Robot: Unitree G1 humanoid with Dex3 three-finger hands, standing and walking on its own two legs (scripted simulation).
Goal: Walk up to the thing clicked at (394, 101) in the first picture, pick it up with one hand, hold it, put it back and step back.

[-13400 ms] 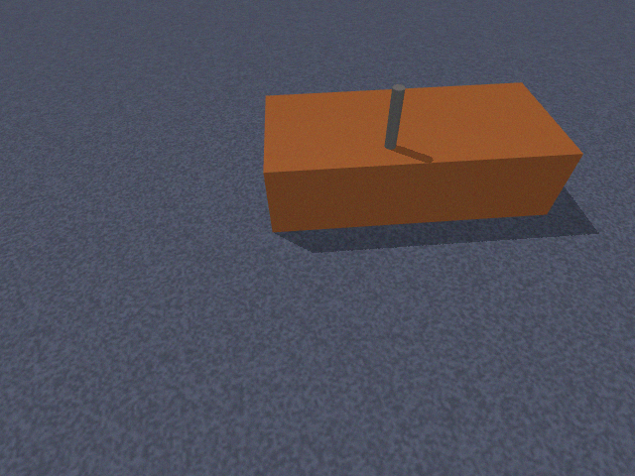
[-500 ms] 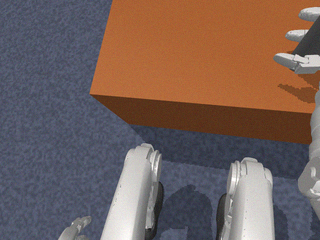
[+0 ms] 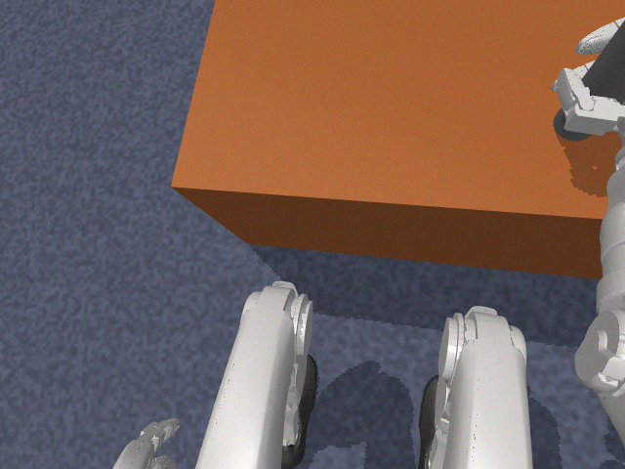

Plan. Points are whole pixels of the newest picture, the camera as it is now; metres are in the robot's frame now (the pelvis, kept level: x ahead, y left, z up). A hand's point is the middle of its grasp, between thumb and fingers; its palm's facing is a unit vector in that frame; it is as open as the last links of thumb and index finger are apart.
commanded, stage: settle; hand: right
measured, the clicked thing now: out of the picture +0.54 -0.23 +0.07
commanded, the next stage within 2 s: lift in 0.90 s
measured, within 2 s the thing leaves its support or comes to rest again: neither
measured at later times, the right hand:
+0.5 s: hand out of the picture +0.55 -0.22 +0.09, palm faces +0.14 +0.99 -0.01, open 5.9 cm
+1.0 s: hand out of the picture +0.55 -0.22 +0.12, palm faces +0.13 +0.99 -0.01, open 5.9 cm
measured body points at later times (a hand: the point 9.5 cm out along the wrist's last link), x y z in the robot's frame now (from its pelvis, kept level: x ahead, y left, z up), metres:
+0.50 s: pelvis +0.01 +0.00 +0.07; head +0.23 -0.04 +0.46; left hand +0.09 +0.28 -0.04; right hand +0.54 -0.28 +0.09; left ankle +0.09 +0.13 -0.36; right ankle +0.08 -0.13 -0.36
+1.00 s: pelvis +0.02 +0.00 +0.10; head +0.23 -0.04 +0.50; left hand +0.10 +0.27 -0.02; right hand +0.54 -0.28 +0.13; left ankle +0.09 +0.13 -0.36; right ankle +0.08 -0.13 -0.36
